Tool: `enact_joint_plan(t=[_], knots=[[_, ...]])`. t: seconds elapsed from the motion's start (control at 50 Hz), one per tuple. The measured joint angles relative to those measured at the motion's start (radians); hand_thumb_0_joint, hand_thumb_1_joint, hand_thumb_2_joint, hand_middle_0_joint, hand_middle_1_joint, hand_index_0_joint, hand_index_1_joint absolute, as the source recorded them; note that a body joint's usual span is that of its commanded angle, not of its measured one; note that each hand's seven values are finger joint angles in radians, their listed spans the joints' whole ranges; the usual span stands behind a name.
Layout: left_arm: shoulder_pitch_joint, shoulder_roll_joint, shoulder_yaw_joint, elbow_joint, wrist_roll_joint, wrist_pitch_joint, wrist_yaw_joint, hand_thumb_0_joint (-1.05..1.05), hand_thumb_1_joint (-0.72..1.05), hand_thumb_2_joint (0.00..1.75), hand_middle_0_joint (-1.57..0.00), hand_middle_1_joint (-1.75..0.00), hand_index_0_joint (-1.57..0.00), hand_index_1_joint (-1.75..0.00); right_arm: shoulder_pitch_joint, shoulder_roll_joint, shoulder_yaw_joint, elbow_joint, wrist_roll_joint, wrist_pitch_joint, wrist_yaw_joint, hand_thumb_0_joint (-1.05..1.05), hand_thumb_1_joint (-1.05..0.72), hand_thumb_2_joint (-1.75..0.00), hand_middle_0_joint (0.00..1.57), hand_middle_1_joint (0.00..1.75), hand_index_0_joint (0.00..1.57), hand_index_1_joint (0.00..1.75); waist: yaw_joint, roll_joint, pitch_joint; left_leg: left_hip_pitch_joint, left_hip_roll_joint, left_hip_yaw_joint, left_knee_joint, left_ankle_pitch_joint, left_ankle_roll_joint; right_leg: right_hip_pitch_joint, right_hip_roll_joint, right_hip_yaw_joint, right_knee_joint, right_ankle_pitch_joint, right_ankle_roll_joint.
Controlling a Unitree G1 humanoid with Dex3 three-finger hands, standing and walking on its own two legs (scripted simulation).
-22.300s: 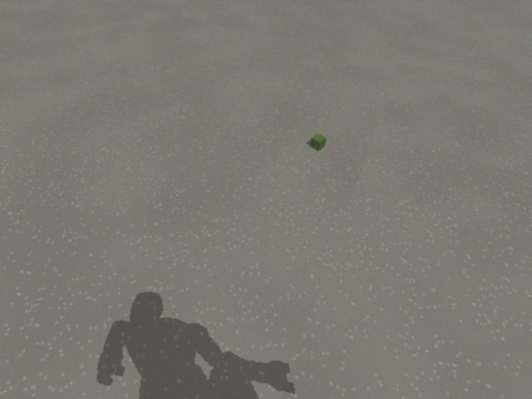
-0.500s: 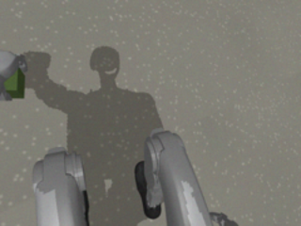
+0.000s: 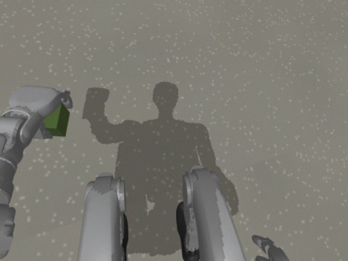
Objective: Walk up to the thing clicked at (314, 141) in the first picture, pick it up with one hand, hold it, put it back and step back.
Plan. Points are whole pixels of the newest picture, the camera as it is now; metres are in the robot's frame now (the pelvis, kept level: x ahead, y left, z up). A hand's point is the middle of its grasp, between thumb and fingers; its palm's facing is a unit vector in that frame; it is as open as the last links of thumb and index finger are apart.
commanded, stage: lift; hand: left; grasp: from above
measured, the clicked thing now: (49, 118) +0.46 +0.27 -0.13
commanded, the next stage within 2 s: hold in 1.06 s
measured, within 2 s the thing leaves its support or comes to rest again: neither
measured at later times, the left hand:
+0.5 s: hand out of the picture +0.37 +0.24 +0.11, palm faces -0.45 -0.03 -0.89, open 9.9 cm
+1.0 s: hand out of the picture +0.38 +0.23 +0.22, palm faces -0.45 -0.04 -0.89, open 9.9 cm
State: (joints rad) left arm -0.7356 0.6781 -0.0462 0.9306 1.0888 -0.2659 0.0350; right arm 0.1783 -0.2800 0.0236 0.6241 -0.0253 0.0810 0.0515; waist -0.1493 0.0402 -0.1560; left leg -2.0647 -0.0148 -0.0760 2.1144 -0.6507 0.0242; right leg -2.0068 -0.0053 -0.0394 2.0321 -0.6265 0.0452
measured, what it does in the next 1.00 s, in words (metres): rises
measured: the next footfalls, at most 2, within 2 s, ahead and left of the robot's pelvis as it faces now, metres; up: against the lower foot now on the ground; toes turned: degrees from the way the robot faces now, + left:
none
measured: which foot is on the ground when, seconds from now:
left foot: down 0.00-1.00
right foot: down 0.00-1.00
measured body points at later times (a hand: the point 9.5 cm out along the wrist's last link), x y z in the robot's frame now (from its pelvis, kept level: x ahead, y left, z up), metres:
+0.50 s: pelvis +0.01 +0.00 +0.18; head +0.12 +0.01 +0.62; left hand +0.39 +0.24 +0.16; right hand +0.13 -0.26 +0.06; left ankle +0.09 +0.11 -0.39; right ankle +0.11 -0.14 -0.39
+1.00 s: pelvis +0.06 +0.00 +0.29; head +0.11 +0.00 +0.74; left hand +0.39 +0.23 +0.28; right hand +0.16 -0.27 +0.17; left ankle +0.09 +0.11 -0.39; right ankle +0.11 -0.14 -0.39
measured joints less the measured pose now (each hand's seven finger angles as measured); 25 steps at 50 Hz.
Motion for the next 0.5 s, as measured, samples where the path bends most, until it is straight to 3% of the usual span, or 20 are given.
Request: enact_joint_plan(t=[0.3, 0.5], knots=[[0.237, -0.089, -0.049, -0.223, -0.068, 0.088, -0.039, 0.00, 0.00, 0.62, -0.65, -0.66, -0.66, -0.62, -0.018, 0.028, -0.027, 0.012, 0.043, 0.004, -0.055, 0.01, -0.91, -0.90, 0.20, 0.30, 0.21, 0.30, 0.046, 0.008, -0.019, 0.397, 0.018, 0.022, -0.323, 0.038, -0.006, 0.376, 0.008, 0.016, -0.311, 0.047, -0.007], [0.343, -0.141, -0.079, -0.216, -0.077, 0.100, -0.005, 0.00, -0.02, 0.63, -0.67, -0.64, -0.68, -0.60, 0.014, 0.040, -0.021, 0.059, 0.063, -0.035, -0.098, 0.01, -0.90, -0.90, 0.20, 0.30, 0.21, 0.30, 0.059, 0.009, -0.010, 0.727, 0.028, 0.038, -0.603, 0.098, -0.013, 0.693, 0.013, 0.027, -0.580, 0.110, -0.017]])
